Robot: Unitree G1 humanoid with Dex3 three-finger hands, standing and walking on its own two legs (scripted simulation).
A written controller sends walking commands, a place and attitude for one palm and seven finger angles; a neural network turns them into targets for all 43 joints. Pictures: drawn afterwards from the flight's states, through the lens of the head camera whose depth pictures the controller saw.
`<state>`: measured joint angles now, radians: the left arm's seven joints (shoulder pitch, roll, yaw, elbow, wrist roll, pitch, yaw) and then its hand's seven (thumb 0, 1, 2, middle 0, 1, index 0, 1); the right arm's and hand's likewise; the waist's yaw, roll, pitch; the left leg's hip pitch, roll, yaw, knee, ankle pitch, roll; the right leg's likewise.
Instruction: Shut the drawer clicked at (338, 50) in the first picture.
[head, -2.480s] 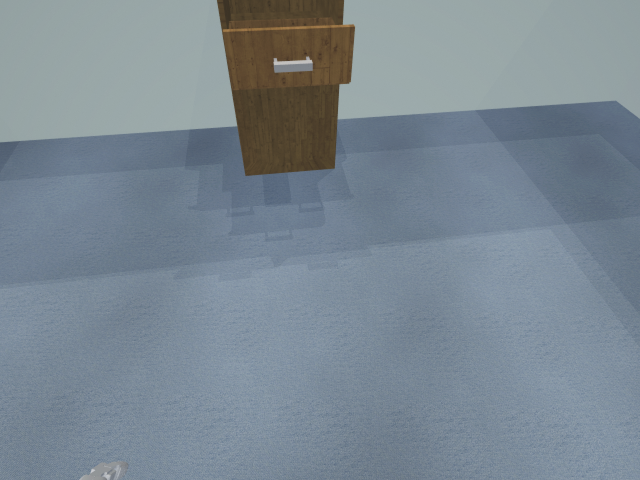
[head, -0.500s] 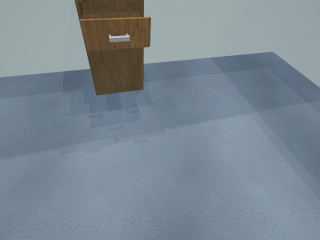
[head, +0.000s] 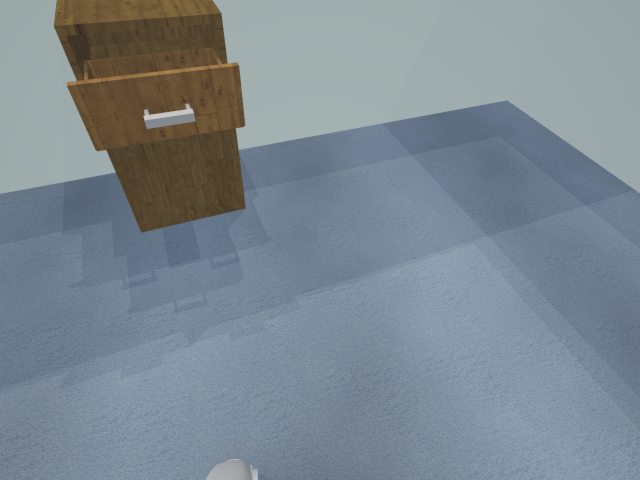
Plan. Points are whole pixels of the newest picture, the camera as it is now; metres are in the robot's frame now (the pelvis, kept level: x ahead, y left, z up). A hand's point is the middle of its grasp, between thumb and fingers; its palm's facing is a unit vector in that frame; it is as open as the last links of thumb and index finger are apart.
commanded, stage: walk to a spot facing it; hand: left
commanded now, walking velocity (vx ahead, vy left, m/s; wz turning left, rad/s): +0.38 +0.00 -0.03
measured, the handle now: (168, 114) +0.97 +0.40 -0.07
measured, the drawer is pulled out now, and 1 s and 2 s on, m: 0.30 0.30 0.30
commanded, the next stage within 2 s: turn to face it in 0.90 s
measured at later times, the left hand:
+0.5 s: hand (167, 426) +0.23 +0.23 -0.16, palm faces -0.03 -0.99 -0.16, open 7.4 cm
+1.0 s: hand (251, 290) +0.48 +0.13 -0.15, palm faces -0.09 -0.97 -0.21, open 7.2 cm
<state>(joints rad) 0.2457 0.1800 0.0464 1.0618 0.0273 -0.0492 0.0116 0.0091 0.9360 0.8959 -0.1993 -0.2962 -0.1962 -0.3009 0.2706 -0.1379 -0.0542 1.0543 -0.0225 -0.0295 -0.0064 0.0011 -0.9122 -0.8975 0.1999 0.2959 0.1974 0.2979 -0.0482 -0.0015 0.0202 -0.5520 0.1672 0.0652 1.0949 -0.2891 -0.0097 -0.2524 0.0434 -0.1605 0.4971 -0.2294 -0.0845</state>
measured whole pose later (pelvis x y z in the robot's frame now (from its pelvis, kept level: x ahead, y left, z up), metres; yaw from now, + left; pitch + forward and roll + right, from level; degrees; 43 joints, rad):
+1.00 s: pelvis +0.41 -0.04 +0.01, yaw -7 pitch -1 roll -1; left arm 0.26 0.16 0.04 1.06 0.02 -0.08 0.01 -0.01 0.94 0.90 -0.20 -0.30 -0.20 -0.30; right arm 0.21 -0.18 -0.07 1.03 -0.02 -0.02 0.00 0.00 -0.93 -0.90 0.20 0.30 0.20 0.30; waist -0.03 0.04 0.00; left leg -0.58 0.14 0.08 0.98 -0.20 -0.02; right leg -0.13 0.01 -0.20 0.38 -0.25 -0.07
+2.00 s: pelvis +0.57 -0.08 +0.01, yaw +20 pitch +0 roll +3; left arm 0.27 0.18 0.03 0.95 0.03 -0.01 0.02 0.00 0.91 0.90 -0.20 -0.30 -0.20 -0.30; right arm 0.14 -0.24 -0.06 0.97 -0.01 0.07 0.01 0.00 -0.91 -0.90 0.20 0.30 0.20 0.30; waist 0.02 0.01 0.08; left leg -0.35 0.02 0.03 0.86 -0.46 -0.05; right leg -0.20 -0.10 -0.18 0.50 -0.29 -0.03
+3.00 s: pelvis +0.76 +0.07 +0.00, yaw +25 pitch -1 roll -1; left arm 0.36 0.16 0.05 1.11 0.02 -0.02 0.01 0.01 0.91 0.90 -0.20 -0.30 -0.20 -0.30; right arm 0.20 -0.17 -0.05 1.02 -0.02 -0.05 0.01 0.00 -0.92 -0.90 0.20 0.30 0.20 0.30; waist 0.03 -0.03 0.03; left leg -0.33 0.06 0.13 0.57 -0.20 0.01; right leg -0.17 -0.09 -0.13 0.62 -0.42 0.02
